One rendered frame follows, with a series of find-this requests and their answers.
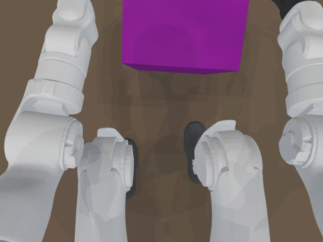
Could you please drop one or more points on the robot right upper arm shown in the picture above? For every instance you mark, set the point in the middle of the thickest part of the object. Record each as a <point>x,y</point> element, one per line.
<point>301,145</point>

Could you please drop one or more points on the right robot hand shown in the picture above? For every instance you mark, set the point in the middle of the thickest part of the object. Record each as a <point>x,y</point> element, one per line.
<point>286,5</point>

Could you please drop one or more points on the left robot forearm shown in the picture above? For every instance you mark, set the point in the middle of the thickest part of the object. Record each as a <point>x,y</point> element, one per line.
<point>63,63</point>

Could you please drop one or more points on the left robot foot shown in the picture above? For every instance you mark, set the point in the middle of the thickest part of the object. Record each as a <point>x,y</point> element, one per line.
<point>131,192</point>

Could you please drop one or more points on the left robot shin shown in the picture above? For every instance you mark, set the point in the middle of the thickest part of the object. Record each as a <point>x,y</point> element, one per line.
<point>102,132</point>

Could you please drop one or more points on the right robot forearm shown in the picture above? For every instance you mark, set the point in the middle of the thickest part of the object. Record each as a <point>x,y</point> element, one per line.
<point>301,41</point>

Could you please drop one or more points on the carton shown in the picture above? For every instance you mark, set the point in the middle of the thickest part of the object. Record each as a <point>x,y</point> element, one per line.
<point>184,36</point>

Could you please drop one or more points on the robot left upper arm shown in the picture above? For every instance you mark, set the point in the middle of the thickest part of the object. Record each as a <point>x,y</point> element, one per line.
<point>40,148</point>

